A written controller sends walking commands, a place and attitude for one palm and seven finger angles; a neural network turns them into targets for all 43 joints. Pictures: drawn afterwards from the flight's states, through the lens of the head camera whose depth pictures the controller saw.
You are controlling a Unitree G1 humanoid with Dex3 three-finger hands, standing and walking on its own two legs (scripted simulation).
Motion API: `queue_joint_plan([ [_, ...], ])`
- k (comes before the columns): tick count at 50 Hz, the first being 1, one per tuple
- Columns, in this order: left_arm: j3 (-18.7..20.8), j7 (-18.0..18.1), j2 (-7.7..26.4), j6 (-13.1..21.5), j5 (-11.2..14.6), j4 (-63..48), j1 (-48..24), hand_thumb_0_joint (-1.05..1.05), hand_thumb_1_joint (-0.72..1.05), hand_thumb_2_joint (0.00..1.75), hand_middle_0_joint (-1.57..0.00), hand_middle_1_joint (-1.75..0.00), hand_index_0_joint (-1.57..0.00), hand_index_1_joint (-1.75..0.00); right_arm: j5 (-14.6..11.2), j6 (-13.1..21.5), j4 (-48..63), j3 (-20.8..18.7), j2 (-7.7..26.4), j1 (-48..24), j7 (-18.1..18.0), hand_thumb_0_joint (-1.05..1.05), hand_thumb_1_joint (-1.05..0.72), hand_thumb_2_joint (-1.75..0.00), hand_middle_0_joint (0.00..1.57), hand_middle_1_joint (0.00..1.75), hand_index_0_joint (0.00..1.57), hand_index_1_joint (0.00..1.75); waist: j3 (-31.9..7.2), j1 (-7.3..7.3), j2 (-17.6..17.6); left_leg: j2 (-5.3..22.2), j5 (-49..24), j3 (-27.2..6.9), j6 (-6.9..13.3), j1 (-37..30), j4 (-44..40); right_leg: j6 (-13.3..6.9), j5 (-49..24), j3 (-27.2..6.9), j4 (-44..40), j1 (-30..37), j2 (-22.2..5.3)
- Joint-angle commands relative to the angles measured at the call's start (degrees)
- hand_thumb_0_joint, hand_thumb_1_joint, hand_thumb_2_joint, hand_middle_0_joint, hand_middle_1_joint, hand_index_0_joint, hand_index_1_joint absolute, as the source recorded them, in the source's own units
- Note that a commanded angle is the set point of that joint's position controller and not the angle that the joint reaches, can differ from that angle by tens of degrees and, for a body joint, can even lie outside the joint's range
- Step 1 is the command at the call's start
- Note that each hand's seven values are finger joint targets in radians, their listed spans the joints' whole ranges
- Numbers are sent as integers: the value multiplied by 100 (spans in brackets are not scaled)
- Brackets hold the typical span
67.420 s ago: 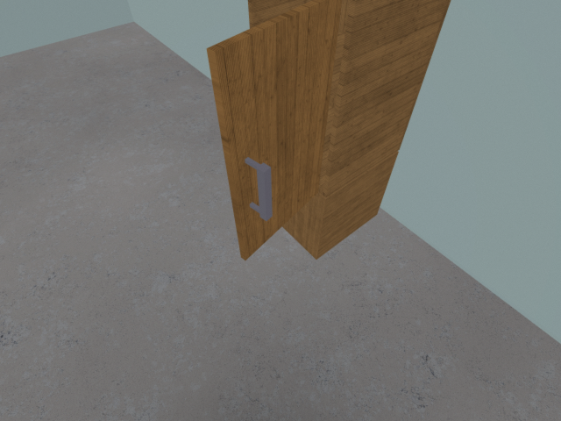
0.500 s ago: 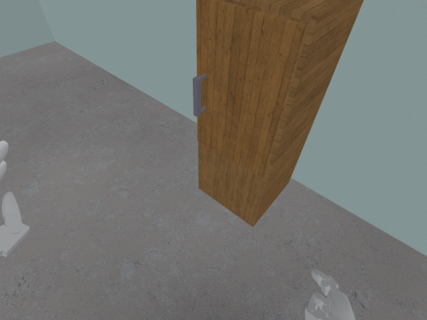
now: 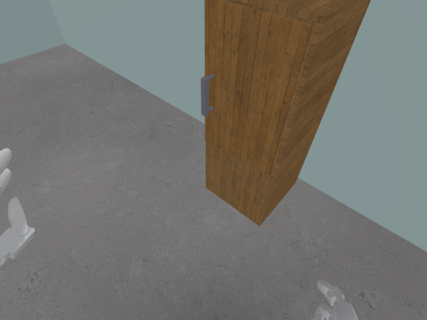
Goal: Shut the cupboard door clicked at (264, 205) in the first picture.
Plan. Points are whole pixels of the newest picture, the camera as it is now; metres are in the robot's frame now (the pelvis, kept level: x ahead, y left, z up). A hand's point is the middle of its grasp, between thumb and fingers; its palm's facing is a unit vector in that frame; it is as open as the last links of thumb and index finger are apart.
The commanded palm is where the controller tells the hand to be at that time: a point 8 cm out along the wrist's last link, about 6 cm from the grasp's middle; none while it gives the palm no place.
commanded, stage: let the arm hang, fingers relaxed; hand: left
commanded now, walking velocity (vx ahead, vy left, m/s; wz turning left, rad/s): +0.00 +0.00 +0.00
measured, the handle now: (208, 95) +0.90 +0.07 -0.07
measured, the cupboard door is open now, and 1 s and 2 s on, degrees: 2 2 2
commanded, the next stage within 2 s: look to check the result in 1.16 s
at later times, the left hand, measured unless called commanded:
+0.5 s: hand out of the picture -0.04 +0.18 -0.18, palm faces +0.03 -0.98 -0.17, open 7.0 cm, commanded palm none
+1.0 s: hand out of the picture -0.01 +0.17 -0.18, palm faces +0.03 -0.98 -0.18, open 7.3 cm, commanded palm none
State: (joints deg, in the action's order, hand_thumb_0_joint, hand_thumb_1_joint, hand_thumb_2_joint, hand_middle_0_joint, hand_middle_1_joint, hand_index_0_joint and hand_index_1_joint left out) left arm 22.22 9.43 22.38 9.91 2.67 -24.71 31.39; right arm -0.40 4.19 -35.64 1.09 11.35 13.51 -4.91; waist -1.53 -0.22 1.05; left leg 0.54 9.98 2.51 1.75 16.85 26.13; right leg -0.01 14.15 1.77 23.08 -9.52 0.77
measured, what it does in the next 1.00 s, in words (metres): stands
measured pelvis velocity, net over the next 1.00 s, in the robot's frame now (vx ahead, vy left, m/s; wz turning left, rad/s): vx -0.01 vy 0.00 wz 0.00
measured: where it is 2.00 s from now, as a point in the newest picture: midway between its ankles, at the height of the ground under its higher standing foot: outside the picture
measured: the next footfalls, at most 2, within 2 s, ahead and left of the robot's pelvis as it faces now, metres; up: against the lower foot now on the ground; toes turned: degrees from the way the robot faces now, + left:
none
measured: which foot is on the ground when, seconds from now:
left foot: down 0.00-1.00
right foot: down 0.00-1.00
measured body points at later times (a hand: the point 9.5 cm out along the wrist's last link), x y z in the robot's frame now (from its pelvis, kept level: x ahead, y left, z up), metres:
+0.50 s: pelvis -0.01 -0.01 +0.00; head +0.01 +0.01 +0.45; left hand -0.04 +0.23 -0.17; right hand -0.01 -0.26 -0.14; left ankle +0.04 +0.10 -0.74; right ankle -0.02 -0.12 -0.74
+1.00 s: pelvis -0.01 +0.00 +0.00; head -0.02 +0.00 +0.45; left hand -0.01 +0.22 -0.16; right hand -0.01 -0.22 -0.16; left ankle +0.04 +0.10 -0.74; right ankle -0.02 -0.12 -0.74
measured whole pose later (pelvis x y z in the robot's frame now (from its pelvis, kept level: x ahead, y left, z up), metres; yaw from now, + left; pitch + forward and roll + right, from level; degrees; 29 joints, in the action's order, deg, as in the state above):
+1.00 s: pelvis -0.01 +0.00 +0.00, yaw +0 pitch -2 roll +0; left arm 0.5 1.3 8.1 0.0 -1.0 63.9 16.9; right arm 1.2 -0.6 -63.4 -0.2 8.8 16.4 -1.6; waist 0.5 -0.4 0.7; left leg -0.6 8.1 3.0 2.1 14.2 23.8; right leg -0.1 14.3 1.4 24.6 -8.7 -0.4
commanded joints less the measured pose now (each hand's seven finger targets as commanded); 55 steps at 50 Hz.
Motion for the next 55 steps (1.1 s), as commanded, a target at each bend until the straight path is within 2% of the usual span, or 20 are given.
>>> queue_joint_plan([
  [1,643,123,1006,347,7,-1125,-323,0,90,90,-20,-30,-20,-30,-28,300,895,-253,704,-606,-68,0,-90,-90,20,30,20,30,-339,3,240,474,287,-583,-84,-176,-647,-22,-335,-349,-382,-25,-254],
  [2,653,123,1022,337,10,-1115,-333,0,90,90,-20,-30,-20,-30,-30,292,910,-250,705,-611,-70,0,-90,-90,20,30,20,30,-306,4,294,467,268,-551,-80,-174,-638,-17,-352,-355,-402,-52,-261],
  [3,-1756,-717,44,-429,-328,3147,-561,0,90,90,-20,-30,-20,-30,-77,674,-249,-432,1737,-1053,497,0,-90,-90,20,30,20,30,260,-104,317,602,-1179,-614,-49,200,274,-136,-1043,7,424,-644,-626],
  [4,-1663,-863,-62,-894,-330,3303,-689,0,90,90,-20,-30,-20,-30,-36,357,-412,-514,1554,-545,500,0,-90,-90,20,30,20,30,-211,-96,200,624,-1415,-422,-143,-288,252,-176,-907,-397,113,-697,-662],
  [5,-1677,-897,-62,-962,-354,3468,-819,0,90,90,-20,-30,-20,-30,41,229,-448,-491,1518,-306,498,0,-90,-90,20,30,20,30,-351,-72,73,667,-1343,-518,-43,-277,279,-229,-605,-281,289,-666,-577],
  [7,-1729,-924,80,-952,-385,4028,-1126,0,90,90,-20,-30,-20,-30,68,13,-461,-397,1541,-385,487,0,-90,-90,20,30,20,30,-271,-12,-630,679,-1168,-730,100,-97,212,-267,-361,-279,390,-556,-486],
  [9,-1820,-922,150,-945,-389,4738,-1371,0,90,90,-20,-30,-20,-30,103,-120,-559,-341,1509,-449,493,0,-90,-90,20,30,20,30,-179,-21,-1054,609,-1001,-787,104,-165,220,-332,-297,-473,296,-649,-592],
  [11,-1936,-886,52,-1007,-374,5472,-1552,0,90,90,-20,-30,-20,-30,143,-273,-750,-254,1302,-390,492,0,-90,-90,20,30,20,30,-84,-47,-960,503,-766,-769,69,-189,126,-338,-159,-582,205,-656,-668],
  [16,-2062,-844,-117,-1019,-355,7039,-1541,0,90,90,-20,-30,-20,-30,180,-431,-1359,-159,970,-289,452,0,-90,-90,20,30,20,30,61,-23,135,418,-71,-734,-12,-269,-285,-297,307,-705,-155,-492,-623],
  [20,-1999,-839,-311,-983,-348,7845,-1292,0,90,90,-20,-30,-20,-30,167,-438,-1811,-197,806,-44,365,0,-90,-90,20,30,20,30,101,16,706,463,256,-772,7,-275,-479,-345,216,-671,-370,-274,-578],
  [23,-2028,-850,-357,-964,-328,8254,-1173,0,90,90,-20,-30,-20,-30,141,-435,-2076,-221,775,154,325,0,-90,-90,20,30,20,30,171,13,623,479,386,-779,15,-332,-563,-365,197,-647,-485,-252,-580],
  [24,-2027,-847,-337,-946,-332,8356,-1159,0,90,90,-20,-30,-20,-30,118,-433,-2133,-245,831,227,308,0,-90,-90,20,30,20,30,209,16,389,514,240,-770,25,-404,-526,-366,132,-631,-537,-261,-566],
  [28,-2071,-826,-491,-951,-324,8694,-1051,0,90,90,-20,-30,-20,-30,113,-450,-2394,-257,708,460,278,0,-90,-90,20,30,20,30,413,-22,42,533,415,-751,41,-434,-628,-350,303,-609,-624,-390,-567],
  [33,-2088,-795,-587,-962,-327,8871,-922,0,90,90,-20,-30,-20,-30,114,-458,-2543,-250,613,614,272,0,-90,-90,20,30,20,30,568,-18,-231,533,521,-728,59,-439,-713,-325,457,-582,-628,-494,-557],
  [37,-2084,-779,-663,-982,-344,8903,-870,0,90,90,-20,-30,-20,-30,130,-474,-2618,-252,522,656,282,0,-90,-90,20,30,20,30,750,-11,-268,518,746,-737,62,-347,-800,-298,657,-582,-621,-647,-532],
  [42,-2068,-767,-720,-985,-357,8875,-869,0,90,90,-20,-30,-20,-30,132,-449,-2632,-248,429,672,287,0,-90,-90,20,30,20,30,772,9,-164,527,832,-784,71,-232,-929,-269,478,-543,-514,-569,-508],
  [47,-2065,-760,-765,-975,-360,8825,-937,0,90,90,-20,-30,-20,-30,137,-443,-2633,-241,356,649,292,0,-90,-90,20,30,20,30,836,-2,-115,481,723,-745,41,-230,-905,-261,451,-557,-536,-607,-521],
  [50,-2054,-763,-754,-953,-357,8818,-950,0,90,90,-20,-30,-20,-30,132,-410,-2620,-240,354,621,288,0,-90,-90,20,30,20,30,647,10,-154,479,384,-701,42,-351,-830,-260,182,-530,-510,-464,-555],
  [53,-2054,-767,-762,-951,-346,8810,-1009,0,90,90,-20,-30,-20,-30,130,-399,-2629,-230,367,613,275,0,-90,-90,20,30,20,30,650,2,47,487,276,-699,27,-393,-837,-253,82,-530,-519,-420,-546],
  [55,-2054,-763,-762,-947,-347,8826,-1009,0,90,90,-20,-30,-20,-30,128,-396,-2625,-226,369,593,271,0,-90,-90,20,30,20,30,608,1,53,497,144,-680,24,-450,-804,-255,4,-516,-524,-383,-556],
])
